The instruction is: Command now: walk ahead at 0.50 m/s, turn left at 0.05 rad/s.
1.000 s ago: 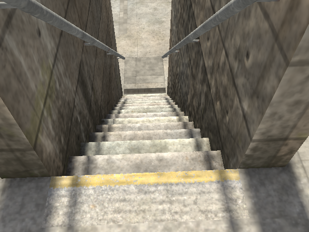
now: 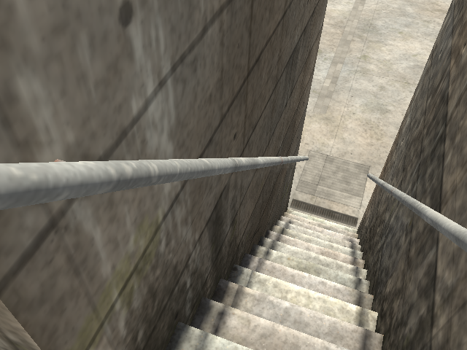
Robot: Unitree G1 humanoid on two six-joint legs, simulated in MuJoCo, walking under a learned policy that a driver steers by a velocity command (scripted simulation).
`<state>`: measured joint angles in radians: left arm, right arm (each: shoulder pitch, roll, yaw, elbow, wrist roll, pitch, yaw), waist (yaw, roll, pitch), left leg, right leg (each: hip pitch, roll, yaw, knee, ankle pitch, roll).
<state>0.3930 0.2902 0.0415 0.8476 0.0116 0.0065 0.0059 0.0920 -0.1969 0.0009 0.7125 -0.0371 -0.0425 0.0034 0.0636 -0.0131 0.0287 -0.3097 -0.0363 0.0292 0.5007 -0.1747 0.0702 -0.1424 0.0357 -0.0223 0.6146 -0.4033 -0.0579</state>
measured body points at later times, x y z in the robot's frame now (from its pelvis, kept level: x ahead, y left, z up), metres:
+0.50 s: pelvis +0.14 -0.05 -0.04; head +0.14 -0.05 +0.40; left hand +0.36 +0.18 -0.14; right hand +0.06 -0.31 -0.17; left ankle +0.06 +0.08 -0.73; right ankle +0.25 -0.24 -0.74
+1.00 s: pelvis +0.32 -0.13 -0.25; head +0.30 -0.18 +0.19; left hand +0.33 +0.14 -0.36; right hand +0.44 -0.40 -0.37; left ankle +0.61 -0.03 -0.87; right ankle +0.21 -0.21 -0.95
